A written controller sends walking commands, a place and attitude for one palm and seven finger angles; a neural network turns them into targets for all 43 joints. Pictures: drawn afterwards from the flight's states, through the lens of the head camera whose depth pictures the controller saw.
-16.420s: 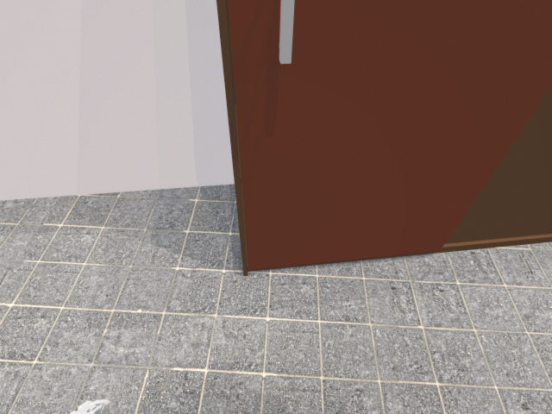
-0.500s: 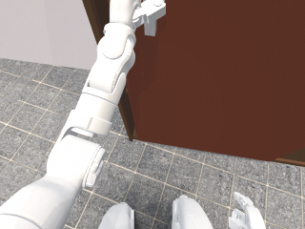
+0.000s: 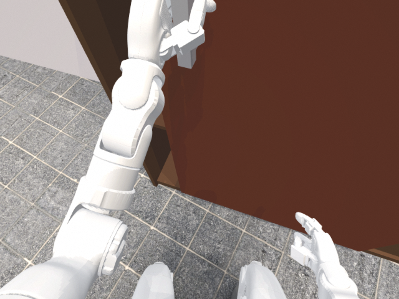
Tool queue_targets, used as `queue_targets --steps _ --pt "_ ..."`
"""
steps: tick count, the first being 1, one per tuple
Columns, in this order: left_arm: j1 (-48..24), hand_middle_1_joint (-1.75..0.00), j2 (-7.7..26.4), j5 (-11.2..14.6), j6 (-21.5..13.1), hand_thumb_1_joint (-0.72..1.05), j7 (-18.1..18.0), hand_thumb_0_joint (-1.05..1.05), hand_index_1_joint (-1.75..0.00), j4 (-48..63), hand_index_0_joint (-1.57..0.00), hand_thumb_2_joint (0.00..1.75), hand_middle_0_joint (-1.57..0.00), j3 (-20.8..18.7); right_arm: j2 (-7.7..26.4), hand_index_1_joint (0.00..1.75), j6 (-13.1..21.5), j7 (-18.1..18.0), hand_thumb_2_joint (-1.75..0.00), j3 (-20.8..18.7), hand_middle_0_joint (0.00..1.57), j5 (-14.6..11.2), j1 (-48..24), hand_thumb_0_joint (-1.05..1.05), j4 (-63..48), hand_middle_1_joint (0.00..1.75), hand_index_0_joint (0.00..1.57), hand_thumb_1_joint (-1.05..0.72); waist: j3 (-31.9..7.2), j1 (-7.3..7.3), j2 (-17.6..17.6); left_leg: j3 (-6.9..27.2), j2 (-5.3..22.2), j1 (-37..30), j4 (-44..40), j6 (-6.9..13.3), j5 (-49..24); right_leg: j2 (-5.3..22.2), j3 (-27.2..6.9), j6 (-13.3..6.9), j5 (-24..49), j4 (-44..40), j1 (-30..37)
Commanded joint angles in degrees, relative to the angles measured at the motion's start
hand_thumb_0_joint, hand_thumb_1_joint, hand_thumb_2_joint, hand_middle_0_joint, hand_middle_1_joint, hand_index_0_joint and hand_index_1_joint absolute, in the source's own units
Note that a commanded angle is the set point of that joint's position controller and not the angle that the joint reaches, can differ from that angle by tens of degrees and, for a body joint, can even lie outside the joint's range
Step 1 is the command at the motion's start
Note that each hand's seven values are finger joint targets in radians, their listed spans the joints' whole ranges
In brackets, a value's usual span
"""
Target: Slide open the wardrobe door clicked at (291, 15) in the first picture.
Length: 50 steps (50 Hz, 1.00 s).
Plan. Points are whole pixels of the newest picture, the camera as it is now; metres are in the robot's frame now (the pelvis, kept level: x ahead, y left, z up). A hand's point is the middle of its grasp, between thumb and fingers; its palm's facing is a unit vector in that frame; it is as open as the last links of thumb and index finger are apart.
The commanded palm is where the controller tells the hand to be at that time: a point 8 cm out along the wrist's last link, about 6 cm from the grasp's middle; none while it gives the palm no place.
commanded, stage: step sideways, sliding the door along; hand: left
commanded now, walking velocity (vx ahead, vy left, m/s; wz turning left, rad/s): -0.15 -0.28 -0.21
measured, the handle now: out of the picture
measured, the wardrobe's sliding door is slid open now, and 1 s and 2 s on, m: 0.14 0.59 0.67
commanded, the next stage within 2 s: stop walking and hold the door there in 1.40 s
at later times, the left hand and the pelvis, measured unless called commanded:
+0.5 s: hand (370, 66) +0.39 -0.12 +0.26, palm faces -0.11 -0.99 -0.05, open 6.4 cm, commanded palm +0.37 -0.13 +0.26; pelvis +0.02 -0.16 +0.01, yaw -2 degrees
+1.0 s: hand out of the picture +0.34 -0.35 +0.26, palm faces -0.27 -0.95 -0.15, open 7.4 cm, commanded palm +0.34 -0.31 +0.26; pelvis -0.03 -0.33 +0.00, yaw -6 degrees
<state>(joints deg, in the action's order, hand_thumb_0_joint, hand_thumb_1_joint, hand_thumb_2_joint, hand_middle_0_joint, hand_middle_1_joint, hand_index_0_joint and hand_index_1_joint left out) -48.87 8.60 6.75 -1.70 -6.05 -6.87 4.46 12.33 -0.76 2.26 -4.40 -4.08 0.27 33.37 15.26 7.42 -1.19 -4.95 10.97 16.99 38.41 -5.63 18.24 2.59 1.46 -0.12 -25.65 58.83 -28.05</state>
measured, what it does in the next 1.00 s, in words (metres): steps to the right: right foot, then left foot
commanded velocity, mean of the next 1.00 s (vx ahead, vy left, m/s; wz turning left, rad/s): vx -0.12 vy -0.29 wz -0.18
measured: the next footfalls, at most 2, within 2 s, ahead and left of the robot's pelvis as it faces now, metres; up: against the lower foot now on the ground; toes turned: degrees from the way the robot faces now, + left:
right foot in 0.10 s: +0.10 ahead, -0.19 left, +0.00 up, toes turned -3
left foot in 0.30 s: +0.05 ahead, +0.04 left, +0.00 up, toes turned +12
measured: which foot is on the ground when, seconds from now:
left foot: down 0.00-0.12, up 0.14-0.28, down 0.30-0.56, up 0.58-0.72, down 0.74-0.94, up 0.96-1.00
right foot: up 0.00-0.08, down 0.10-0.30, up 0.32-0.52, down 0.54-0.76, up 0.78-0.92, down 0.94-1.00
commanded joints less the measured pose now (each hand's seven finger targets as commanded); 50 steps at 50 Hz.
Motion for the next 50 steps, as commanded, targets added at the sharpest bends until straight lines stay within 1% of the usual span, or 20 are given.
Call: queue_targets --steps 1,4,7,9,13,15,19,25,27,28,29,32,35,36,38,40,43,46,48,50 --pt "-30.8 -1.4 -7.6 -1.3 -7.7 0.9 4.6 0.0 -1.4 22.0 -0.45 0.9 -0.45 12.0 7.1 0.3 2.8 0.5 -0.9 -1.3 0.2 -0.2 -3.2 0.0 -9.9 0.3 0.2 -0.9 -35.5 -8.93 -15.3 2.2 14.6 -23.1 -5.8 11.1 -45.0 1.4 -0.7 -0.1 2.8 -11.8 4.5" --pt "-25.1 -1.4 -4.9 -3.0 -6.8 0.9 4.0 0.0 -1.4 25.0 -0.45 0.9 -0.45 10.6 6.2 0.3 3.3 -0.5 -0.9 -0.2 0.2 -1.3 -2.9 0.0 -11.1 0.3 0.2 -0.9 -36.3 -8.51 -6.6 -1.8 6.1 -16.2 3.3 8.8 -34.8 -1.7 3.7 0.6 26.2 -27.0 19.5" --pt "-17.4 -1.4 -0.3 -3.7 -7.2 0.9 3.2 0.0 -1.4 29.5 -0.45 0.9 -0.45 8.0 2.9 0.3 4.9 -2.4 -0.9 -0.3 0.2 -0.5 -3.6 0.0 -11.1 0.3 0.2 -0.9 -37.2 -6.34 23.4 -0.3 -7.9 6.5 21.4 2.1 16.2 11.3 -12.6 -6.6 80.5 -26.6 34.4" --pt "-15.4 -1.4 -4.3 -3.2 -7.5 0.9 3.1 0.0 -1.4 36.4 -0.45 0.9 -0.45 11.1 2.0 0.3 7.1 -2.9 -0.9 0.5 0.2 -0.1 -3.8 0.0 -9.0 0.3 0.2 -0.9 -36.9 -7.46 17.9 3.9 -7.1 9.4 18.4 3.6 18.5 13.5 -13.8 -9.2 84.8 -23.5 35.5" --pt "-16.0 -1.4 -7.0 -3.4 -10.7 0.9 3.4 0.0 -1.4 38.8 -0.45 0.9 -0.45 14.4 3.1 0.3 6.3 -2.1 -0.9 0.0 0.2 0.6 -2.4 0.0 -8.9 0.3 0.2 -0.9 -40.5 -9.31 12.2 1.0 0.1 -13.0 -9.1 3.9 -17.5 7.6 -5.0 -4.6 71.1 -17.1 26.9" --pt "-13.6 -1.4 -10.4 -2.8 -10.3 0.9 5.1 0.0 -1.4 34.7 -0.45 0.9 -0.45 16.5 6.3 0.3 5.3 0.1 -0.9 -1.8 0.2 0.6 -1.8 0.0 -11.5 0.3 0.2 -0.9 -42.5 -8.4 -7.6 13.6 17.5 -37.5 -8.0 12.8 -70.6 -0.8 -3.5 0.0 4.5 -5.9 -1.8" --pt "-20.7 -1.4 -11.0 -4.6 -10.3 0.9 4.6 0.0 -1.4 35.5 -0.45 0.9 -0.45 16.3 5.8 0.3 6.2 1.9 -0.9 -1.3 0.2 1.3 -2.0 0.0 -12.5 0.3 0.2 -0.9 -36.9 -8.78 -12.7 5.6 17.9 -33.8 -6.9 13.0 -59.1 0.8 -4.8 0.1 0.8 -4.6 -6.0" --pt "-12.0 -1.4 -9.8 -5.2 -8.2 0.9 3.5 0.0 -1.4 33.8 -0.45 0.9 -0.45 16.2 4.5 0.3 5.0 0.4 -0.9 0.6 0.2 0.2 -4.2 0.0 -13.8 0.3 0.2 -0.9 -33.9 -9.02 -7.9 -2.7 10.7 -19.9 -1.0 7.9 -42.6 -2.4 3.4 1.4 19.2 -25.7 14.4" --pt "-12.1 -1.4 -7.2 -5.6 -8.4 0.9 2.5 0.0 -1.4 35.6 -0.45 0.9 -0.45 15.3 1.9 0.3 4.9 -0.7 -0.9 1.9 0.2 -0.4 -5.4 0.0 -13.6 0.3 0.2 -0.9 -34.6 -8.0 6.8 -4.5 1.2 -8.8 10.8 6.9 -14.9 4.9 -2.3 -0.2 52.5 -32.7 23.0" --pt "-9.8 -1.4 -5.4 -5.7 -8.2 0.9 1.8 0.0 -1.4 36.5 -0.45 0.9 -0.45 13.8 0.8 0.3 5.3 -1.5 -0.9 1.6 0.2 -0.1 -5.6 0.0 -13.4 0.3 0.2 -0.9 -35.3 -6.9 17.2 -2.5 -5.7 1.7 18.0 3.9 11.8 11.1 -11.5 -5.2 74.2 -30.4 27.4" --pt "-6.0 -1.4 -6.0 -4.9 -7.6 0.9 1.7 0.0 -1.4 37.1 -0.45 0.9 -0.45 13.9 1.4 0.3 5.9 -2.1 -0.9 0.9 0.2 0.6 -6.2 0.0 -12.3 0.3 0.2 -0.9 -37.3 -6.15 21.4 1.8 -7.4 4.3 22.5 3.3 20.8 13.6 -15.6 -8.3 80.3 -27.9 27.8" --pt "-10.5 -1.4 -11.5 -4.5 -10.1 0.9 2.2 0.0 -1.4 44.0 -0.45 0.9 -0.45 19.3 -0.4 0.3 6.7 -1.6 -0.9 2.1 0.2 1.2 -5.8 0.0 -9.5 0.3 0.2 -0.9 -37.6 -9.02 15.9 2.9 -6.9 5.1 10.1 3.5 13.7 11.3 -10.9 -8.2 80.0 -24.5 32.5" --pt "-10.9 -1.4 -8.1 -5.3 -11.1 0.9 2.7 0.0 -1.4 39.4 -0.45 0.9 -0.45 15.8 1.7 0.3 4.4 -1.4 -0.9 -0.2 0.2 1.8 -4.7 0.0 -8.7 0.3 0.2 -0.9 -41.8 -9.79 14.0 -0.1 -2.5 -10.5 -7.1 3.3 -8.5 8.0 -5.8 -5.8 68.4 -21.2 27.2" --pt "-11.4 -1.4 -7.4 -5.1 -10.8 0.9 3.1 0.0 -1.4 37.9 -0.45 0.9 -0.45 15.3 3.1 0.3 3.6 -1.5 -0.9 -1.1 0.2 1.8 -3.8 0.0 -9.1 0.3 0.2 -0.9 -43.4 -10.15 9.6 3.8 3.6 -21.6 -9.6 5.9 -27.4 5.5 -5.1 -3.3 56.1 -17.9 17.6" --pt "-13.3 -1.4 -7.9 -5.0 -9.2 0.9 4.5 0.0 -1.4 32.1 -0.45 0.9 -0.45 14.0 5.2 0.3 2.4 0.1 -0.9 -2.7 0.2 1.9 -2.7 0.0 -11.4 0.3 0.2 -0.9 -42.5 -10.49 -5.7 14.2 19.5 -37.1 -8.9 15.3 -61.1 -2.0 -3.5 0.5 2.2 -5.5 -5.4" --pt "-18.7 -1.4 -7.3 -5.2 -9.8 0.9 5.0 0.0 -1.4 32.2 -0.45 0.9 -0.45 12.7 4.4 0.3 2.4 0.7 -0.9 -1.3 0.2 2.8 -5.7 0.0 -11.7 0.3 0.2 -0.9 -36.8 -9.3 -11.7 14.6 23.4 -28.8 -10.3 17.7 -54.0 2.3 -8.4 0.2 -3.4 0.5 -8.3" --pt "-16.1 -1.4 -6.3 -4.7 -8.6 0.9 4.1 0.0 -1.4 25.2 -0.45 0.9 -0.45 11.0 5.1 0.3 2.0 0.3 -0.9 -1.0 0.2 1.8 -4.7 0.0 -10.7 0.3 0.2 -0.9 -32.8 -9.24 -9.0 1.4 17.8 -19.4 -8.8 11.0 -43.1 1.4 -2.7 0.3 5.1 -15.1 5.2" --pt "-14.7 -1.4 -2.7 -5.2 -7.3 0.9 3.0 0.0 -1.4 23.8 -0.45 0.9 -0.45 7.7 3.4 0.3 0.7 -1.1 -0.9 0.3 0.2 0.1 -4.9 0.0 -10.6 0.3 0.2 -0.9 -34.3 -8.21 1.4 -4.0 7.4 -10.7 4.3 5.7 -25.2 0.1 2.0 0.3 24.4 -29.5 22.1" --pt "-13.8 -1.4 2.3 -4.7 -6.8 0.9 1.7 0.0 -1.4 24.5 -0.45 0.9 -0.45 3.6 0.4 0.3 1.6 -2.7 -0.9 1.3 0.2 0.6 -6.5 0.0 -10.1 0.3 0.2 -0.9 -33.5 -5.97 20.8 -1.9 -6.4 6.4 21.9 2.6 19.0 12.4 -13.0 -7.0 58.9 -32.9 26.9" --pt "-15.3 -1.4 2.2 -3.5 -6.6 0.9 1.8 0.0 -1.4 29.0 -0.45 0.9 -0.45 3.7 0.8 0.3 2.7 -3.3 -0.9 0.4 0.2 1.6 -6.2 0.0 -7.8 0.3 0.2 -0.9 -36.9 -6.78 18.3 4.6 -7.2 8.3 29.3 2.6 20.1 13.6 -17.4 -10.8 59.0 -30.4 29.7"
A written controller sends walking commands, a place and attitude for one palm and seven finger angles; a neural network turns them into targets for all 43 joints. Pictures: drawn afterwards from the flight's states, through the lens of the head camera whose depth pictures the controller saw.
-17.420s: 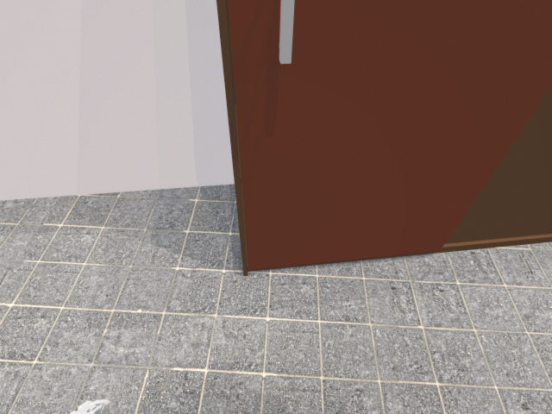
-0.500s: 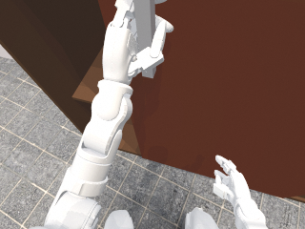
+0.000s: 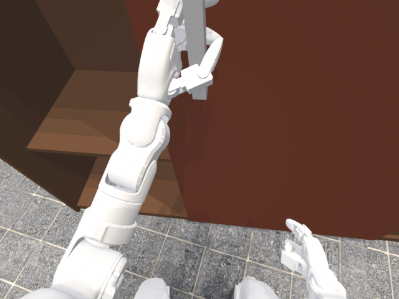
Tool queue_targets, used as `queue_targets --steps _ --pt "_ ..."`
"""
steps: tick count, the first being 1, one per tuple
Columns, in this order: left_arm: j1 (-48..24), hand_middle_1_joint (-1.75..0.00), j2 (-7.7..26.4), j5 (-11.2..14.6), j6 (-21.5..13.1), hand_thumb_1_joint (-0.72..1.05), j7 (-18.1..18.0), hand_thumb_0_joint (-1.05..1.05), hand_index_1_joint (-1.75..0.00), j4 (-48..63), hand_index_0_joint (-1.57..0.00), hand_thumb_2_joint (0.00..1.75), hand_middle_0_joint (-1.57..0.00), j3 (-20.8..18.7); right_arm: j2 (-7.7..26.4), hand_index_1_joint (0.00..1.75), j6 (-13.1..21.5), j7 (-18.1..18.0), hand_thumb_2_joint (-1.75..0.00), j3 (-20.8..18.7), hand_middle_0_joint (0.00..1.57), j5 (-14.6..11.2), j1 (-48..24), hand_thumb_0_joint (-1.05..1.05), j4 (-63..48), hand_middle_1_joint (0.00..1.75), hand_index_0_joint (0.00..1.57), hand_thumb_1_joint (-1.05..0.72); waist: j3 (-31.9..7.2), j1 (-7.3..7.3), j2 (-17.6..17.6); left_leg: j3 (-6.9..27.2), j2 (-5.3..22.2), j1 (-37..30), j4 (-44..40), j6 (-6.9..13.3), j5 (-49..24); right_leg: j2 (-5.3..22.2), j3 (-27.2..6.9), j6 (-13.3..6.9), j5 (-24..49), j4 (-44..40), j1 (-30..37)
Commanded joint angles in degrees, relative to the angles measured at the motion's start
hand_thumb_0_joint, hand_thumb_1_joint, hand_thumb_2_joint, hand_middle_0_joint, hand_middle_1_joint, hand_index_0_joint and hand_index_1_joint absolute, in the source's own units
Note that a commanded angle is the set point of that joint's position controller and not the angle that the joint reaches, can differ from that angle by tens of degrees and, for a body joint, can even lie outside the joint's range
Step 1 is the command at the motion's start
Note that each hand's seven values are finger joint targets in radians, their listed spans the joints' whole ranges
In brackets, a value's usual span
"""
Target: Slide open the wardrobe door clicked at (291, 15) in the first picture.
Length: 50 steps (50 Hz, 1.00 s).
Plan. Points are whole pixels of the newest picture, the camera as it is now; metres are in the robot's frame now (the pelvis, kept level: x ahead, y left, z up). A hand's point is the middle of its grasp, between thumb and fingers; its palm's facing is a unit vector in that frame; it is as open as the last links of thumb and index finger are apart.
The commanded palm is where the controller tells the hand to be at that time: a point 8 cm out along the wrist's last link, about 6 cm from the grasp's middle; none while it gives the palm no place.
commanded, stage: step sideways, sliding the door along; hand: left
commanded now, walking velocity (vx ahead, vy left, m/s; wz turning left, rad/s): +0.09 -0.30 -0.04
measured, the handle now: (198, 25) +0.42 +0.03 +0.29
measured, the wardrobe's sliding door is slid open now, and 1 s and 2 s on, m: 0.59 0.67 0.67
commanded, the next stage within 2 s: stop walking and hold the door there in 0.40 s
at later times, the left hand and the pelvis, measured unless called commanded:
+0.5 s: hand (282, 62) +0.37 -0.08 +0.27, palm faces -0.01 -1.00 +0.00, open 6.2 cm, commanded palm +0.36 -0.03 +0.24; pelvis -0.05 -0.17 +0.02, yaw -5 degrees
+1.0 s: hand (281, 60) +0.38 -0.08 +0.27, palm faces +0.31 -0.94 -0.14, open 6.3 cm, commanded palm +0.35 -0.02 +0.24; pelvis -0.03 -0.27 +0.01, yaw -5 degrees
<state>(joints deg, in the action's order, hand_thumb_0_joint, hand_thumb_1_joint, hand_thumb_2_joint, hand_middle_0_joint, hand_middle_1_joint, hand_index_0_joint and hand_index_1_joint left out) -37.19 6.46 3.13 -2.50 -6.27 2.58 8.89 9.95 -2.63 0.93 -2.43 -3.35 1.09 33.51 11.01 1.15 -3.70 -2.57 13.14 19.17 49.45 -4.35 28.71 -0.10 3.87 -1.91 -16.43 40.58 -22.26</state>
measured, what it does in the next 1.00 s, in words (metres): steps to the right: left foot, then right foot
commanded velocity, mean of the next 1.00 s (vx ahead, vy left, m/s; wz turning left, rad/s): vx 0.10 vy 0.00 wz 0.01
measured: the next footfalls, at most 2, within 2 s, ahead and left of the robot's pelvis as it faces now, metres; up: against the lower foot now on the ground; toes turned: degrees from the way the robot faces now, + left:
left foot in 0.24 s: -0.01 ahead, +0.04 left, +0.00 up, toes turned +5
right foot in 0.56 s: -0.01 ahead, -0.38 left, +0.00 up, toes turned -11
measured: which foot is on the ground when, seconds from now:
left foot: up 0.00-0.22, down 0.24-0.56, up 0.58-0.72, down 0.74-0.92, up 0.94-1.00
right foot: down 0.00-0.24, up 0.26-0.54, down 0.56-1.00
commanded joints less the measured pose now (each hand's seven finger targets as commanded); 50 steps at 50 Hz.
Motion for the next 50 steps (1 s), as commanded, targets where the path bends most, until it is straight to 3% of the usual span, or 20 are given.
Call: queue_targets --steps 1,7,10,12,13,17,23,25,26,27,28,29,35,37,39,40,42,44,47,50 --pt "-28.7 -1.4 3.2 0.1 -6.4 0.9 2.0 0.0 -1.4 20.0 -0.45 0.9 -0.45 -0.1 2.9 0.3 4.5 -1.8 -0.9 -1.1 0.2 1.4 -6.5 0.0 -6.8 0.3 0.2 -0.9 -32.7 -1.06 17.1 1.3 -9.4 7.0 17.2 1.0 7.4 14.8 -17.1 -8.9 47.2 -11.9 25.4" --pt "-35.7 -1.4 3.7 -1.3 -8.1 0.9 2.7 0.0 -1.4 7.1 -0.45 0.9 -0.45 -2.2 5.1 0.3 3.0 -1.9 -0.9 -2.2 0.2 2.6 -2.6 0.0 -4.9 0.3 0.2 -0.9 -34.4 -0.74 16.9 -4.6 -11.8 -4.0 -0.8 1.7 1.5 9.8 -14.8 -7.1 20.9 -20.6 19.2" --pt "-41.3 -1.4 3.7 -1.5 -8.7 0.9 3.5 0.0 -1.4 -0.7 -0.45 0.9 -0.45 -1.0 6.0 0.3 4.5 -2.4 -0.9 -2.5 0.2 2.1 2.8 0.0 -3.0 0.3 0.2 -0.9 -33.8 -3.9 10.8 -4.4 -8.5 -23.5 -28.6 5.5 -5.9 4.5 -11.8 -2.0 11.2 -13.3 4.5" --pt "-44.1 -1.4 2.9 1.0 -9.9 0.9 4.3 0.0 -1.4 -4.2 -0.45 0.9 -0.45 -0.4 9.1 0.3 6.0 -2.5 -0.9 -3.4 0.2 2.4 -1.4 0.0 -6.4 0.3 0.2 -0.9 -28.0 -2.46 -16.2 31.2 23.4 -30.7 -35.9 19.9 -21.1 -1.2 -8.4 4.0 -4.8 22.9 -19.6" --pt "-44.0 -1.4 3.9 1.0 -9.6 0.9 5.4 0.0 -1.4 -2.6 -0.45 0.9 -0.45 -1.5 6.3 0.3 6.2 -2.0 -0.9 -1.1 0.2 2.5 -5.6 0.0 -5.8 0.3 0.2 -0.9 -27.8 -0.18 -5.1 28.0 23.7 -23.9 -35.7 19.0 -21.3 3.3 -15.9 1.1 -4.1 31.9 -17.1" --pt "-42.8 -1.4 -1.8 1.0 -7.3 0.9 5.3 0.0 -1.4 -2.7 -0.45 0.9 -0.45 1.4 9.2 0.3 4.5 -2.7 -0.9 -1.6 0.2 1.4 0.2 0.0 -3.5 0.3 0.2 -0.9 -22.7 -0.62 1.2 8.6 16.3 -22.8 -30.5 14.7 -27.9 6.1 -9.4 1.9 -0.5 19.8 -15.4" --pt "-46.2 -1.4 -7.9 2.4 -6.3 0.9 4.9 0.0 -1.4 0.5 -0.45 0.9 -0.45 7.8 10.4 0.3 6.7 -1.9 -0.9 -1.9 0.2 -0.7 2.6 0.0 -4.8 0.3 0.2 -0.9 -27.8 -3.06 -12.9 -4.2 6.4 -23.7 -22.4 8.8 -40.7 1.1 3.9 3.2 -1.4 -4.7 1.8" --pt "-44.5 -1.4 -4.1 2.4 -6.3 0.9 3.6 0.0 -1.4 0.8 -0.45 0.9 -0.45 4.4 10.2 0.3 7.2 -1.7 -0.9 -1.9 0.2 -0.8 2.1 0.0 -4.5 0.3 0.2 -0.9 -29.4 -2.61 -14.6 -4.4 4.0 -22.7 -16.7 6.8 -40.9 -0.4 5.4 3.1 1.9 -11.5 7.8" --pt "-28.0 -1.4 28.4 -0.1 -5.7 0.9 0.2 0.0 -1.4 -14.5 -0.45 0.9 -0.45 -27.0 12.4 0.3 5.8 -2.9 -0.9 -2.9 0.2 0.0 4.7 0.0 -1.2 0.3 0.2 -0.9 -31.6 -0.13 -10.9 -7.0 1.7 -18.2 -11.0 6.3 -37.4 0.5 4.3 2.5 6.1 -16.1 13.7" --pt "-26.4 -1.4 23.6 -1.0 -5.8 0.9 0.6 0.0 -1.4 -10.0 -0.45 0.9 -0.45 -20.6 10.2 0.3 4.8 -3.1 -0.9 -2.1 0.2 -0.1 4.9 0.0 -2.7 0.3 0.2 -0.9 -32.9 0.34 2.1 -7.8 -4.0 -4.7 1.4 6.7 -26.4 7.9 -3.5 -1.4 19.4 -16.8 26.6" --pt "-28.8 -1.4 23.7 -1.1 -6.4 0.9 0.9 0.0 -1.4 -5.1 -0.45 0.9 -0.45 -19.3 6.9 0.3 5.1 -3.2 -0.9 -0.9 0.2 0.4 2.3 0.0 -3.4 0.3 0.2 -0.9 -33.5 0.73 16.4 -6.9 -9.4 12.0 11.1 3.6 3.5 18.0 -14.8 -5.9 36.8 -15.4 37.4" --pt "-23.9 -1.4 27.8 -1.2 -4.9 0.9 0.4 0.0 -1.4 -10.0 -0.45 0.9 -0.45 -24.0 8.4 0.3 5.4 -4.4 -0.9 -0.8 0.2 0.7 1.6 0.0 -2.1 0.3 0.2 -0.9 -33.7 1.21 18.1 -0.6 -8.6 14.5 12.5 3.4 6.8 19.6 -15.7 -6.6 34.9 -14.8 35.2" --pt "-21.0 -1.4 26.9 0.2 -4.1 0.9 -0.9 0.0 -1.4 -8.3 -0.45 0.9 -0.45 -26.0 9.9 0.3 4.5 -6.2 -0.9 0.3 0.2 1.5 1.1 0.0 -1.0 0.3 0.2 -0.9 -29.8 -1.55 20.0 -2.4 -11.3 -3.7 -16.6 3.5 -10.1 19.0 -8.2 -2.5 31.9 -10.3 19.8" --pt "-20.5 -1.4 27.0 0.5 -4.3 0.9 -0.7 0.0 -1.4 -8.8 -0.45 0.9 -0.45 -25.8 11.3 0.3 3.8 -5.8 -0.9 -0.8 0.2 1.3 0.3 0.0 -2.3 0.3 0.2 -0.9 -28.5 -1.05 14.6 -3.1 -9.2 -10.9 -21.9 4.4 -20.1 15.8 -6.6 0.0 21.8 -8.3 11.5" --pt "-19.8 -1.4 20.6 1.0 -5.0 0.9 0.1 0.0 -1.4 -7.5 -0.45 0.9 -0.45 -18.9 12.6 0.3 3.6 -5.2 -0.9 -0.8 0.2 0.2 0.9 0.0 -4.2 0.3 0.2 -0.9 -27.1 -1.84 -5.1 5.4 -1.8 -11.6 -23.4 8.1 -23.2 8.3 -1.0 2.4 3.5 -2.3 4.3" --pt "-17.3 -1.4 24.5 0.7 -5.5 0.9 -0.7 0.0 -1.4 -8.8 -0.45 0.9 -0.45 -22.8 12.9 0.3 3.7 -5.3 -0.9 -0.7 0.2 0.5 0.8 0.0 -4.3 0.3 0.2 -0.9 -26.0 -1.46 -11.1 10.1 2.1 -10.3 -26.6 10.8 -28.2 4.4 0.4 3.4 -6.4 2.6 2.4" --pt "-16.8 -1.4 25.6 -0.1 -5.9 0.9 -1.0 0.0 -1.4 -6.3 -0.45 0.9 -0.45 -22.9 12.6 0.3 4.2 -5.3 -0.9 -0.4 0.2 0.5 1.6 0.0 -4.9 0.3 0.2 -0.9 -25.0 -0.54 -9.9 8.9 2.5 -9.5 -23.4 12.3 -38.3 3.6 -0.3 3.1 -9.4 0.4 3.7" --pt "-13.8 -1.4 28.8 -0.2 -5.6 0.9 -1.4 0.0 -1.4 -7.1 -0.45 0.9 -0.45 -25.8 13.1 0.3 4.7 -5.4 -0.9 -0.4 0.2 0.0 2.1 0.0 -4.8 0.3 0.2 -0.9 -25.8 -0.48 -2.6 3.6 -0.6 -8.7 -14.9 8.6 -38.8 6.7 -3.2 1.9 7.2 -12.3 10.1" --pt "-11.7 -1.4 32.6 0.3 -3.0 0.9 -2.0 0.0 -1.4 -10.3 -0.45 0.9 -0.45 -29.1 12.8 0.3 4.3 -6.1 -0.9 -1.0 0.2 0.0 2.6 0.0 -5.2 0.3 0.2 -0.9 -25.0 0.35 16.2 1.5 -11.4 8.5 3.3 2.6 0.7 24.5 -21.4 -7.3 44.5 -17.4 20.2" --pt "-14.4 -1.4 33.6 -0.2 -2.3 0.9 -2.3 0.0 -1.4 -8.7 -0.45 0.9 -0.45 -30.7 11.4 0.3 4.8 -6.6 -0.9 0.7 0.2 0.5 3.0 0.0 -3.9 0.3 0.2 -0.9 -26.0 -0.15 13.8 4.5 -10.1 9.1 5.5 2.9 1.5 24.4 -15.4 -7.5 50.1 -14.1 22.1"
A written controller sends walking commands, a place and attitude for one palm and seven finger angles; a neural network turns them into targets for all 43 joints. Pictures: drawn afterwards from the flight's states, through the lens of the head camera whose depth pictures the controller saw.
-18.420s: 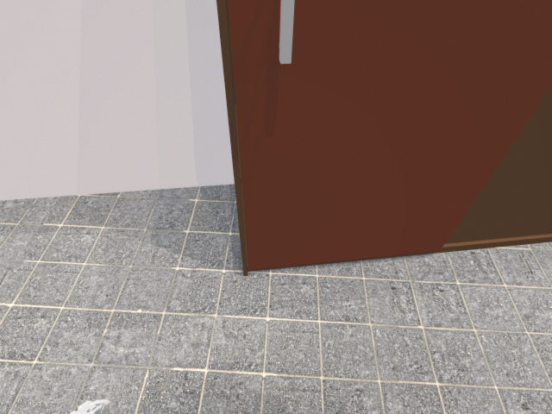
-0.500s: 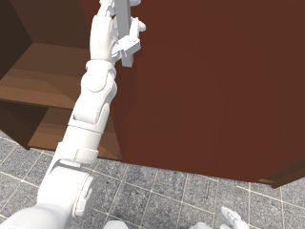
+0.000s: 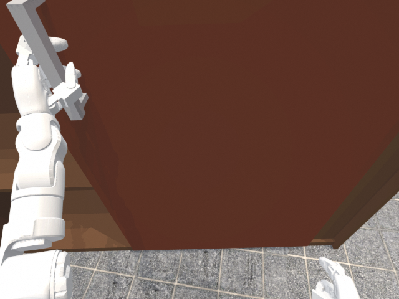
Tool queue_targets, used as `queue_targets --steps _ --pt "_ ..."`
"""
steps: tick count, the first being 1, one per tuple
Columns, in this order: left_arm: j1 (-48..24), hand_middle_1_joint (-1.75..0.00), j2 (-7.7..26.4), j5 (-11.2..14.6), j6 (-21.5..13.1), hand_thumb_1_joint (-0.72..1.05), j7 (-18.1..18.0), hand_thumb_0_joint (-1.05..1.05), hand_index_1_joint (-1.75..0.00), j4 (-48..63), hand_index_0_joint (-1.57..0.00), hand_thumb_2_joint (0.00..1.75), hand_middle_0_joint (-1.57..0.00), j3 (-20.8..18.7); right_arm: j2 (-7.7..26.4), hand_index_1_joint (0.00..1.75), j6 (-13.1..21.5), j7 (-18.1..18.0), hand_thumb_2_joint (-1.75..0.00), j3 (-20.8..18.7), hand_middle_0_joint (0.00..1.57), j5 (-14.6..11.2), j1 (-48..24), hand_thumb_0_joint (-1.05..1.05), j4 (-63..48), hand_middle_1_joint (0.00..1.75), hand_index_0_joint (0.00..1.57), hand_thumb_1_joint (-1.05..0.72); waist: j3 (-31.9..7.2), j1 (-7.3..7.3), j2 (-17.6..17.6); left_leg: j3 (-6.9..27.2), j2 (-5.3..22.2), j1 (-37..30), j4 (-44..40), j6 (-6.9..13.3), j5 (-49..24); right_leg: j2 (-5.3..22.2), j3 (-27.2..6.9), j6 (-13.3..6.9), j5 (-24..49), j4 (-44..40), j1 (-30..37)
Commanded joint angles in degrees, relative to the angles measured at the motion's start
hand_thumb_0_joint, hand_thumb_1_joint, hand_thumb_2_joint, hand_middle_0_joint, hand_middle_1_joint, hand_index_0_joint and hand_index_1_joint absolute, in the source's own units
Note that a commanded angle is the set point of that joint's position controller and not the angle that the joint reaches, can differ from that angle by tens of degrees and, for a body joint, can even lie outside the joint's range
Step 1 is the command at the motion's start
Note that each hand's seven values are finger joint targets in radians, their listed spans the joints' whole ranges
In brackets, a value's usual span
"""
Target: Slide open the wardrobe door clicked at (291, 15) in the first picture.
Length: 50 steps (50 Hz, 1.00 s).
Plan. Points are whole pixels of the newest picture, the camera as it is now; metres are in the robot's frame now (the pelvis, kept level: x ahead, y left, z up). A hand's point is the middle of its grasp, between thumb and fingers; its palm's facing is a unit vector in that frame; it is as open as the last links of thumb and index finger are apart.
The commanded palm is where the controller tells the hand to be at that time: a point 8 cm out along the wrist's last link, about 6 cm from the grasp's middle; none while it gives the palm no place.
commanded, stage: stop walking and hold the door there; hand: left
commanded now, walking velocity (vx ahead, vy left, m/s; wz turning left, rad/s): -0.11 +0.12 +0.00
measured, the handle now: (59, 62) +0.43 +0.25 +0.28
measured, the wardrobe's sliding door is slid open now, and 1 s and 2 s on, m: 0.67 0.67 0.67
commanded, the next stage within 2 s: loosen the grip on the handle in 1.92 s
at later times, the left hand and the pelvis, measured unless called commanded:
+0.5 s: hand (70, 87) +0.39 +0.23 +0.26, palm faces +0.23 -0.97 -0.11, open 6.2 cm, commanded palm +0.37 +0.28 +0.23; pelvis -0.03 +0.05 +0.00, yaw -3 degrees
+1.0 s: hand (69, 87) +0.39 +0.23 +0.26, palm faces +0.23 -0.97 -0.11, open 6.1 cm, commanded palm +0.37 +0.28 +0.23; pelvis -0.04 +0.06 +0.00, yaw -2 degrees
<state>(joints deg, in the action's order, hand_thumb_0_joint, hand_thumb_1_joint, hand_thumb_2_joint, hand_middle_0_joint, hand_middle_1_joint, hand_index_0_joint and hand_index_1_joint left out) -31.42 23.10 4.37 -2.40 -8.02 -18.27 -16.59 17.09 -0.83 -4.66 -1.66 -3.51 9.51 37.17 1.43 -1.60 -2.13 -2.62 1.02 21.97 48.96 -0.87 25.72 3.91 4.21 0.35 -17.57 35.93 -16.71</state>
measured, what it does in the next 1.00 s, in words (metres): steps on the spot: left foot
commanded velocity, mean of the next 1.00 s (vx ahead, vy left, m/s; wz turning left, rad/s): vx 0.01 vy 0.06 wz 0.03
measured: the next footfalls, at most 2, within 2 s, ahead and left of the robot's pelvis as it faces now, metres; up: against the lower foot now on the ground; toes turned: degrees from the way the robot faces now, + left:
left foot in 0.18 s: +0.03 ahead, +0.15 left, +0.00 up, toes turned -1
right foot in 1.38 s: +0.01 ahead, -0.02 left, +0.00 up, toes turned -8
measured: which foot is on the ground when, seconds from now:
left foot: up 0.00-0.16, down 0.18-1.00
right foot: down 0.00-1.00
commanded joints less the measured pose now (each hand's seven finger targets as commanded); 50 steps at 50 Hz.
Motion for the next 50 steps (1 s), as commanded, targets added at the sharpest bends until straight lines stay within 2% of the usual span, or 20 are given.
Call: queue_targets --steps 1,4,6,7,9,11,13,14,16,17,18,19,20,22,26,30,42,45,49,50 --pt "-20.4 -1.4 17.0 -1.7 -2.5 0.9 -0.5 0.0 -1.4 12.1 -0.45 0.9 -0.45 -5.7 3.7 0.3 2.8 -1.3 -0.9 0.2 0.2 0.9 -5.7 0.0 -7.5 0.3 0.2 -0.9 -17.3 2.44 13.2 3.0 1.7 4.0 2.4 -0.6 3.2 18.7 -13.0 -8.8 51.0 -8.8 16.1" --pt "-19.0 -1.4 16.7 -1.9 -2.4 0.9 -0.2 0.0 -1.4 12.1 -0.45 0.9 -0.45 -5.4 3.6 0.3 1.7 -1.8 -0.9 0.3 0.2 1.3 -6.2 0.0 -7.3 0.3 0.2 -0.9 -18.9 2.4 12.3 -1.6 -0.2 -2.1 -10.7 -0.9 -3.6 15.1 -9.0 -6.2 46.8 -8.1 15.8" --pt "-21.0 -1.4 14.6 -1.5 -2.4 0.9 -0.1 0.0 -1.4 14.2 -0.45 0.9 -0.45 -3.4 3.4 0.3 1.0 -1.8 -0.9 0.0 0.2 1.2 -5.9 0.0 -7.1 0.3 0.2 -0.9 -20.8 2.11 12.3 -3.8 -0.2 -9.5 -20.2 -1.1 -13.4 12.9 -6.6 -4.0 41.0 -6.3 13.6" --pt "-21.8 -1.4 12.8 -1.1 -2.6 0.9 0.1 0.0 -1.4 15.2 -0.45 0.9 -0.45 -1.8 3.6 0.3 1.0 -1.9 -0.9 -0.5 0.2 1.1 -5.9 0.0 -7.2 0.3 0.2 -0.9 -21.3 2.08 11.2 -4.3 1.8 -13.6 -23.2 -0.7 -19.6 10.6 -4.8 -2.4 36.1 -4.8 11.4" --pt "-22.0 -1.4 10.1 -0.5 -2.7 0.9 0.7 0.0 -1.4 15.9 -0.45 0.9 -0.45 1.2 6.2 0.3 1.0 -1.4 -0.9 -1.8 0.2 0.4 -5.9 0.0 -8.1 0.3 0.2 -0.9 -21.4 2.75 1.3 3.2 11.8 -18.8 -21.2 2.9 -36.6 3.5 -1.9 1.2 19.5 -3.3 4.4" --pt "-22.0 -1.4 3.9 -0.4 -2.8 0.9 1.6 0.0 -1.4 15.4 -0.45 0.9 -0.45 6.5 5.0 0.3 1.6 -0.7 -0.9 -0.7 0.2 0.5 -5.8 0.0 -8.4 0.3 0.2 -0.9 -20.3 1.48 -4.0 4.9 13.6 -18.2 -22.1 5.1 -43.0 -1.1 -0.1 1.7 7.1 1.0 0.8" --pt "-24.4 -1.4 4.9 -1.0 -3.8 0.9 1.4 0.0 -1.4 16.7 -0.45 0.9 -0.45 6.2 5.1 0.3 2.1 -0.5 -0.9 -0.5 0.2 1.1 -6.0 0.0 -8.1 0.3 0.2 -0.9 -19.0 1.75 -8.3 4.8 15.0 -16.6 -23.1 6.0 -43.8 -1.9 -0.6 1.2 -2.1 3.5 -0.6" --pt "-24.7 -1.4 6.1 -0.9 -3.8 0.9 1.3 0.0 -1.4 16.9 -0.45 0.9 -0.45 5.7 5.3 0.3 2.2 -0.5 -0.9 -0.6 0.2 1.1 -5.4 0.0 -7.9 0.3 0.2 -0.9 -18.7 1.82 -8.9 4.4 14.6 -17.3 -22.1 6.1 -43.7 -1.7 -1.0 0.8 -1.7 1.6 -0.7" --pt "-24.6 -1.4 6.1 -1.2 -3.8 0.9 1.1 0.0 -1.4 15.6 -0.45 0.9 -0.45 5.5 5.0 0.3 2.3 -0.2 -0.9 0.0 0.2 1.2 -5.3 0.0 -7.6 0.3 0.2 -0.9 -18.9 1.89 -6.8 2.6 13.2 -16.2 -18.8 4.2 -41.6 -0.4 -1.9 0.1 8.3 -5.3 3.4" --pt "-24.3 -1.4 7.4 -1.3 -3.6 0.9 0.9 0.0 -1.4 14.5 -0.45 0.9 -0.45 4.4 4.8 0.3 2.1 -0.3 -0.9 0.2 0.2 1.3 -5.4 0.0 -7.4 0.3 0.2 -0.9 -19.5 1.7 -4.3 0.7 11.5 -13.6 -17.0 2.7 -36.8 2.0 -3.4 -0.6 19.6 -7.1 6.9" --pt "-24.3 -1.4 11.0 -1.3 -3.4 0.9 0.5 0.0 -1.4 13.0 -0.45 0.9 -0.45 1.3 4.8 0.3 1.9 -0.6 -0.9 -0.1 0.2 1.0 -4.7 0.0 -7.2 0.3 0.2 -0.9 -20.9 1.44 2.0 -1.1 9.0 -11.1 -15.2 1.0 -29.9 4.4 -5.5 -1.3 25.5 -6.9 9.0" --pt "-22.8 -1.4 11.1 -1.3 -2.9 0.9 0.5 0.0 -1.4 11.1 -0.45 0.9 -0.45 1.6 4.6 0.3 1.7 -1.0 -0.9 -0.1 0.2 1.0 -3.9 0.0 -6.7 0.3 0.2 -0.9 -20.9 1.18 7.6 -1.3 7.3 -9.8 -14.3 0.3 -25.7 6.7 -7.1 -2.0 29.3 -7.8 10.1" --pt "-24.7 -1.4 11.5 -1.2 -2.8 0.9 0.5 0.0 -1.4 11.8 -0.45 0.9 -0.45 1.3 4.2 0.3 1.7 -1.2 -0.9 0.1 0.2 1.0 -4.1 0.0 -6.7 0.3 0.2 -0.9 -21.7 1.15 8.1 -1.3 6.4 -10.0 -14.8 0.1 -23.4 7.8 -7.8 -2.4 30.6 -8.0 10.1" --pt "-25.2 -1.4 10.7 -1.0 -2.9 0.9 0.7 0.0 -1.4 9.4 -0.45 0.9 -0.45 1.6 3.7 0.3 1.6 -1.6 -0.9 0.5 0.2 1.3 -4.4 0.0 -6.1 0.3 0.2 -0.9 -20.8 1.26 5.7 -0.9 6.6 -11.8 -17.4 0.6 -22.3 6.3 -6.2 -1.6 24.7 -8.4 7.1" --pt "-26.8 -1.4 9.3 -0.8 -3.7 0.9 1.0 0.0 -1.4 7.2 -0.45 0.9 -0.45 2.7 4.7 0.3 1.4 -1.8 -0.9 0.5 0.2 1.4 -4.9 0.0 -5.9 0.3 0.2 -0.9 -18.3 1.9 -1.1 1.8 10.4 -10.2 -23.4 2.3 -22.8 1.0 -2.2 0.6 13.5 -6.9 5.7" --pt "-27.4 -1.4 6.9 -0.8 -4.2 0.9 1.2 0.0 -1.4 5.5 -0.45 0.9 -0.45 4.9 5.1 0.3 1.7 -1.9 -0.9 0.1 0.2 1.3 -4.4 0.0 -5.5 0.3 0.2 -0.9 -17.2 1.82 -2.5 1.6 10.7 -9.6 -24.9 2.5 -21.2 0.1 -1.8 0.7 11.1 -6.9 5.3" --pt "-29.1 -1.4 6.8 -0.7 -4.7 0.9 1.1 0.0 -1.4 3.9 -0.45 0.9 -0.45 5.5 5.2 0.3 2.5 -2.1 -0.9 -0.5 0.2 1.1 -2.9 0.0 -4.3 0.3 0.2 -0.9 -18.6 1.51 0.6 -0.5 9.1 -11.3 -22.4 1.6 -22.9 1.8 -3.4 0.2 16.2 -9.2 6.2" --pt "-28.9 -1.4 11.0 -1.2 -4.4 0.9 0.6 0.0 -1.4 2.7 -0.45 0.9 -0.45 2.7 5.8 0.3 1.6 -2.1 -0.9 -1.0 0.2 1.1 -2.5 0.0 -4.2 0.3 0.2 -0.9 -18.7 1.32 3.3 -1.8 6.8 -8.9 -17.6 1.3 -19.0 7.1 -6.6 -1.4 18.1 -10.4 7.1" --pt "-29.4 -1.4 15.5 -1.3 -3.9 0.9 0.3 0.0 -1.4 -0.3 -0.45 0.9 -0.45 -0.6 6.0 0.3 0.0 -1.8 -0.9 -1.7 0.2 1.1 -2.5 0.0 -4.2 0.3 0.2 -0.9 -17.0 1.96 11.9 -1.1 2.2 -2.1 -11.3 0.1 -6.2 16.6 -14.5 -5.3 15.6 -14.7 9.0" --pt "-30.1 -1.4 13.0 -1.2 -3.8 0.9 0.6 0.0 -1.4 -0.6 -0.45 0.9 -0.45 1.1 5.2 0.3 -0.2 -1.6 -0.9 -1.3 0.2 1.2 -2.9 0.0 -4.6 0.3 0.2 -0.9 -16.1 2.22 13.3 0.0 2.1 -0.5 -10.8 0.0 -3.6 18.0 -14.4 -6.0 16.1 -14.4 9.9"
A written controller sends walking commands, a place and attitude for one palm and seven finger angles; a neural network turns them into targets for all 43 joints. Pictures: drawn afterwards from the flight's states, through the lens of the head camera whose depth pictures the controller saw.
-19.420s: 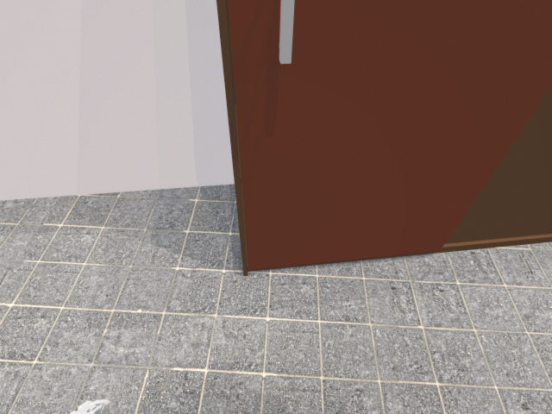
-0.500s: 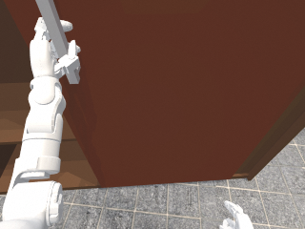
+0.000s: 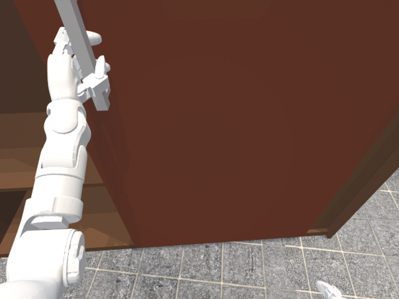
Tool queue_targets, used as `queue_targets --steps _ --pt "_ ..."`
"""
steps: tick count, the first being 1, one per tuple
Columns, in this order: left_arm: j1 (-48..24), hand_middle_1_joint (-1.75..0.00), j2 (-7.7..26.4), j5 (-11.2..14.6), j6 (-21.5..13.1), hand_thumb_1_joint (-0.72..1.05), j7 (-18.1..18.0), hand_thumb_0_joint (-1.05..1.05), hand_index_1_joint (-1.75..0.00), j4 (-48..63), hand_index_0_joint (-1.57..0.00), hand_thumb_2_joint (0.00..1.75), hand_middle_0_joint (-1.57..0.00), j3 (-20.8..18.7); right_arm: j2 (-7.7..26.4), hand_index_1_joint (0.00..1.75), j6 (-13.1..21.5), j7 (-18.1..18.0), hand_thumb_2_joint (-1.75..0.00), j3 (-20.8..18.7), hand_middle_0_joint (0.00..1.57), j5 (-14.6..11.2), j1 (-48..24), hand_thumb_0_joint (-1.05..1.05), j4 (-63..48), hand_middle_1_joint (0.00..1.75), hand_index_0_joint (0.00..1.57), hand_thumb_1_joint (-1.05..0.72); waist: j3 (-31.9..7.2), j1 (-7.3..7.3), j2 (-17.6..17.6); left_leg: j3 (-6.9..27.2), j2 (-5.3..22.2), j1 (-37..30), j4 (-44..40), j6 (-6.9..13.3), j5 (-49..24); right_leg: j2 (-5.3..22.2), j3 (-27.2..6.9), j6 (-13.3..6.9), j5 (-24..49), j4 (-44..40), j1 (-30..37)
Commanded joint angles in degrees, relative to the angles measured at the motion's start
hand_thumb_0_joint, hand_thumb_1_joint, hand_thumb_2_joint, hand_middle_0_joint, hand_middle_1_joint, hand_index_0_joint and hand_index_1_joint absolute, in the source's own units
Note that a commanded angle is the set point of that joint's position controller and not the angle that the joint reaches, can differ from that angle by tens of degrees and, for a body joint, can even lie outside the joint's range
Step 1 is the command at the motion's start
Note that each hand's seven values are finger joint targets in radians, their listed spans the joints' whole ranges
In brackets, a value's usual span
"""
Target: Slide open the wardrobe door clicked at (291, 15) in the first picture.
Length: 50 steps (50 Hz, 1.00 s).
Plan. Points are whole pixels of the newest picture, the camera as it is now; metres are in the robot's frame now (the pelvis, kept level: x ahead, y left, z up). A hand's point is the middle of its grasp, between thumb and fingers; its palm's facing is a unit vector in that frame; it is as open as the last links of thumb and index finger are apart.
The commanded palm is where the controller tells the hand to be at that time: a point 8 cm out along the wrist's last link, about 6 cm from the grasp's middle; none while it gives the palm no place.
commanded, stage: stop walking and hold the door there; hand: left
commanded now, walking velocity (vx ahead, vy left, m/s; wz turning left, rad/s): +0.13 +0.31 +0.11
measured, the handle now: (90, 54) +0.47 +0.21 +0.28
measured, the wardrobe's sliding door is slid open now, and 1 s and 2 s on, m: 0.67 0.67 0.66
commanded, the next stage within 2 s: loosen the grip on the handle in 0.92 s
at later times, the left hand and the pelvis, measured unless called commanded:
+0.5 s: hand (100, 77) +0.43 +0.18 +0.25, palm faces +0.17 -0.98 -0.10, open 6.1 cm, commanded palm +0.40 +0.23 +0.23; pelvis +0.00 +0.03 +0.00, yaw -2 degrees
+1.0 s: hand (101, 77) +0.43 +0.18 +0.25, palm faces +0.19 -0.98 -0.09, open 6.1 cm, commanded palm +0.40 +0.23 +0.24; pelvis +0.00 +0.02 +0.01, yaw -2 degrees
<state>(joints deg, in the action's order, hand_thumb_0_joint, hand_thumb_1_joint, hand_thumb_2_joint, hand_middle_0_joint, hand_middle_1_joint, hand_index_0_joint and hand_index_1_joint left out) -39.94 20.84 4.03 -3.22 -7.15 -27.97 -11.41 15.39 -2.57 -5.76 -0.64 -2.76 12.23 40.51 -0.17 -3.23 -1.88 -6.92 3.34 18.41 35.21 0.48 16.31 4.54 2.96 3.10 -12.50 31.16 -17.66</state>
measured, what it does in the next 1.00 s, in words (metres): steps on the spot: right foot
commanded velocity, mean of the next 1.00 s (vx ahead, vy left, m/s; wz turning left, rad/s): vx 0.02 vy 0.00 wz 0.01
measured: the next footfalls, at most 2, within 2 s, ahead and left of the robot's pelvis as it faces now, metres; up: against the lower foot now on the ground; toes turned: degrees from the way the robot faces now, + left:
right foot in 0.38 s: +0.05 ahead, -0.08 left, +0.00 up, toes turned -7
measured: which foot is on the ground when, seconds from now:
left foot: down 0.00-1.00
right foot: down 0.00-0.12, up 0.14-0.36, down 0.38-1.00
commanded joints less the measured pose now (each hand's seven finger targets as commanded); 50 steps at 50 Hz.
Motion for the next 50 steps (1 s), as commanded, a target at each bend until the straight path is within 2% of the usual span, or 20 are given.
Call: queue_targets --steps 1,4,5,6,7,9,10,11,12,13,17,20,21,22,25,27,29,30,38,50 --pt "-22.5 -1.4 15.4 -0.9 -2.9 0.9 -0.2 0.0 -1.4 8.9 -0.45 0.9 -0.45 -4.6 6.9 0.3 1.6 -0.4 -0.9 -2.3 0.2 0.5 -5.7 0.0 -8.1 0.3 0.2 -0.9 -14.3 3.89 14.7 4.6 -0.2 3.0 2.3 -1.3 6.2 18.1 -12.8 -8.9 12.2 -9.1 11.0" --pt "-25.2 -1.4 12.6 -0.5 -3.0 0.9 0.3 0.0 -1.4 8.2 -0.45 0.9 -0.45 -2.8 7.1 0.3 1.4 -0.1 -0.9 -2.8 0.2 0.7 -5.8 0.0 -7.1 0.3 0.2 -0.9 -15.0 2.5 12.6 3.0 0.9 -7.2 -6.9 -0.4 -4.9 13.7 -4.5 -4.8 9.9 -2.7 4.9" --pt "-24.5 -1.4 10.3 -0.5 -3.5 0.9 0.5 0.0 -1.4 7.2 -0.45 0.9 -0.45 -1.6 7.8 0.3 1.2 0.1 -0.9 -3.2 0.2 0.7 -5.7 0.0 -7.4 0.3 0.2 -0.9 -15.0 2.6 6.4 4.6 3.9 -9.3 -9.5 1.0 -7.3 9.6 -0.7 -2.9 4.0 2.2 1.2" --pt "-25.8 -1.4 5.9 -0.1 -4.5 0.9 0.9 0.0 -1.4 8.9 -0.45 0.9 -0.45 1.7 8.2 0.3 1.3 0.5 -0.9 -3.1 0.2 0.6 -6.3 0.0 -8.4 0.3 0.2 -0.9 -15.0 2.21 -3.6 10.6 8.0 -11.0 -11.6 3.5 -7.7 3.8 3.5 -1.1 -3.8 10.7 -3.8" --pt "-26.8 -1.4 4.4 0.1 -5.6 0.9 1.2 0.0 -1.4 10.8 -0.45 0.9 -0.45 2.5 7.7 0.3 1.7 0.6 -0.9 -2.9 0.2 0.7 -7.2 0.0 -9.4 0.3 0.2 -0.9 -14.9 2.38 -11.2 18.8 13.3 -12.4 -16.2 6.6 -12.3 -0.7 3.7 -0.2 -15.0 21.3 -8.9" --pt "-28.2 -1.4 2.8 0.4 -6.5 0.9 1.5 0.0 -1.4 15.2 -0.45 0.9 -0.45 4.8 6.5 0.3 2.6 0.5 -0.9 -2.3 0.2 0.4 -6.2 0.0 -9.4 0.3 0.2 -0.9 -16.4 2.3 -4.0 22.5 16.7 -18.0 -13.3 9.9 -24.9 -0.7 -0.8 -1.2 -18.5 27.5 -13.3" --pt "-25.8 -1.4 6.1 0.0 -6.1 0.9 1.2 0.0 -1.4 13.4 -0.45 0.9 -0.45 1.7 7.7 0.3 3.1 0.1 -0.9 -2.7 0.2 0.6 -5.6 0.0 -8.1 0.3 0.2 -0.9 -16.6 2.74 -1.0 20.0 16.7 -20.0 -11.6 10.2 -32.2 -0.5 -1.4 -0.9 -17.3 26.3 -13.7" --pt "-25.0 -1.4 5.0 0.0 -5.6 0.9 1.5 0.0 -1.4 13.7 -0.45 0.9 -0.45 2.8 7.7 0.3 3.5 0.1 -0.9 -2.5 0.2 0.5 -5.3 0.0 -8.1 0.3 0.2 -0.9 -16.5 2.69 0.5 17.6 15.9 -20.4 -10.8 9.3 -35.9 -0.7 -1.2 -0.9 -16.1 23.4 -12.2" --pt "-26.3 -1.4 2.4 0.3 -5.4 0.9 1.9 0.0 -1.4 15.9 -0.45 0.9 -0.45 5.1 6.9 0.3 4.1 0.2 -0.9 -2.0 0.2 0.4 -5.8 0.0 -8.4 0.3 0.2 -0.9 -16.9 2.55 -1.5 14.3 15.0 -21.5 -10.4 8.4 -37.1 -1.0 -0.6 -0.9 -14.9 19.3 -10.3" --pt "-26.2 -1.4 3.9 0.2 -5.2 0.9 1.8 0.0 -1.4 15.9 -0.45 0.9 -0.45 3.9 6.8 0.3 4.6 0.2 -0.9 -1.6 0.2 0.6 -5.6 0.0 -8.2 0.3 0.2 -0.9 -17.1 2.53 -3.7 12.9 14.3 -21.5 -10.4 7.7 -37.3 -1.5 0.0 -1.1 -13.6 15.0 -8.0" --pt "-24.1 -1.4 7.4 -0.3 -5.0 0.9 1.6 0.0 -1.4 16.2 -0.45 0.9 -0.45 1.3 6.4 0.3 5.2 0.3 -0.9 -0.2 0.2 1.0 -6.4 0.0 -8.5 0.3 0.2 -0.9 -17.4 3.36 -4.9 9.6 12.7 -15.9 -7.9 4.0 -30.1 -1.4 -0.6 -2.5 -1.7 -5.4 5.6" --pt "-20.6 -1.4 10.4 -0.9 -4.3 0.9 1.2 0.0 -1.4 13.8 -0.45 0.9 -0.45 -1.6 5.7 0.3 5.1 0.0 -0.9 -0.2 0.2 1.5 -6.3 0.0 -9.0 0.3 0.2 -0.9 -17.2 2.23 4.7 5.0 6.2 -6.0 -5.1 -0.4 -15.1 7.5 -7.5 -5.6 21.2 -6.8 13.4" --pt "-18.8 -1.4 11.7 -0.1 -3.9 0.9 1.1 0.0 -1.4 13.0 -0.45 0.9 -0.45 -3.1 5.6 0.3 5.0 -0.2 -0.9 -0.6 0.2 0.7 -5.3 0.0 -9.0 0.3 0.2 -0.9 -17.9 2.95 10.4 4.8 5.1 -6.0 -3.7 -1.0 -11.7 8.3 -9.5 -6.2 21.9 -6.8 13.3" --pt "-19.9 -1.4 10.0 0.2 -3.7 0.9 1.2 0.0 -1.4 13.7 -0.45 0.9 -0.45 -1.5 5.3 0.3 5.0 -0.3 -0.9 -0.4 0.2 0.6 -5.7 0.0 -9.1 0.3 0.2 -0.9 -17.6 3.04 11.7 5.3 4.1 -5.7 -3.2 -1.2 -9.0 9.2 -10.3 -7.0 21.5 -7.3 12.8" --pt "-20.7 -1.4 10.2 0.1 -3.4 0.9 0.9 0.0 -1.4 13.4 -0.45 0.9 -0.45 -1.8 5.6 0.3 4.8 -0.7 -0.9 -0.2 0.2 0.7 -5.6 0.0 -8.6 0.3 0.2 -0.9 -18.1 3.19 6.3 6.0 5.3 -9.1 -6.5 -0.2 -12.7 7.1 -7.3 -5.5 16.3 -6.4 10.3" --pt "-22.3 -1.4 6.1 0.4 -3.6 0.9 1.2 0.0 -1.4 14.5 -0.45 0.9 -0.45 1.5 5.7 0.3 4.9 -0.7 -0.9 0.0 0.2 0.9 -6.6 0.0 -8.8 0.3 0.2 -0.9 -18.4 3.18 2.8 8.0 8.1 -11.7 -9.1 0.9 -16.5 3.5 -4.3 -3.7 9.7 -5.6 7.6" --pt "-21.9 -1.4 8.8 0.3 -3.7 0.9 0.9 0.0 -1.4 13.7 -0.45 0.9 -0.45 -0.5 6.9 0.3 4.7 -0.9 -0.9 -0.4 0.2 1.0 -6.5 0.0 -8.4 0.3 0.2 -0.9 -18.2 3.59 -0.8 10.8 10.2 -11.8 -11.7 1.8 -18.6 1.3 -2.8 -2.9 5.1 -4.8 7.3" --pt "-22.4 -1.4 7.1 0.2 -3.8 0.9 1.0 0.0 -1.4 13.9 -0.45 0.9 -0.45 0.8 6.7 0.3 4.6 -0.8 -0.9 -0.3 0.2 1.0 -6.7 0.0 -8.5 0.3 0.2 -0.9 -17.5 3.66 -1.5 11.0 10.7 -11.3 -12.1 2.0 -19.1 0.8 -2.6 -2.9 4.3 -4.8 7.1" --pt "-19.8 -1.4 7.6 0.3 -3.5 0.9 0.8 0.0 -1.4 12.9 -0.45 0.9 -0.45 0.6 6.8 0.3 4.6 -1.0 -0.9 -0.8 0.2 0.7 -6.1 0.0 -8.2 0.3 0.2 -0.9 -17.0 3.36 1.1 7.2 8.2 -10.7 -9.8 0.9 -15.9 2.9 -5.1 -3.7 9.0 -8.1 7.6" --pt "-17.8 -1.4 9.9 0.1 -3.0 0.9 0.8 0.0 -1.4 12.9 -0.45 0.9 -0.45 -0.6 7.0 0.3 4.0 -1.1 -0.9 -0.6 0.2 0.6 -5.6 0.0 -8.4 0.3 0.2 -0.9 -16.6 3.44 1.8 7.3 7.9 -10.1 -9.4 0.8 -17.0 3.4 -5.2 -3.7 11.4 -8.3 8.3"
